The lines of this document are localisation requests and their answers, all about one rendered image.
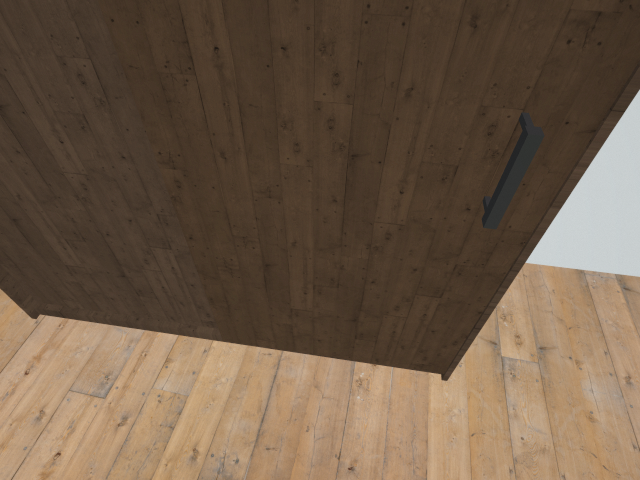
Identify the wardrobe door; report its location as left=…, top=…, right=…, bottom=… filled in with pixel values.
left=98, top=0, right=640, bottom=374
left=0, top=0, right=218, bottom=329

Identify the handle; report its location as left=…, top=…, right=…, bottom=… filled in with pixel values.
left=482, top=112, right=545, bottom=229

